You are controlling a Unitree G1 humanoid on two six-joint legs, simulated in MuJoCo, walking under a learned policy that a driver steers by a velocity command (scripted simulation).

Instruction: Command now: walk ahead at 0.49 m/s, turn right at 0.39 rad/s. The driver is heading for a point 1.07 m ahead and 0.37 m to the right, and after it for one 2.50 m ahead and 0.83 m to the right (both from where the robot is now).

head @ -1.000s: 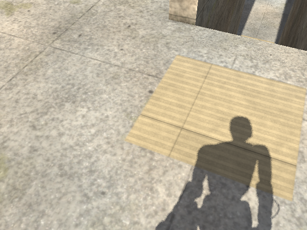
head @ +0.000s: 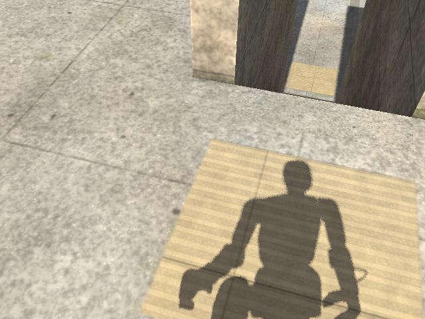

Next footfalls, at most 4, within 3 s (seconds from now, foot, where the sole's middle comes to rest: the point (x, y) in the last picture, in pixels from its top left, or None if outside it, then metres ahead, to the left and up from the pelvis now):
0.34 right None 0.34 -0.18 -0.78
0.82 left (242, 273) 0.67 -0.09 -0.78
1.32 right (342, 251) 0.75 -0.44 -0.78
1.90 left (299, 158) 1.19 -0.36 -0.78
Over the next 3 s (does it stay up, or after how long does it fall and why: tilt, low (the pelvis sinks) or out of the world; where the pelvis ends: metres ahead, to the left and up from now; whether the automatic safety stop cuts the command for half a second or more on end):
stays up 1.48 -0.50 -0.01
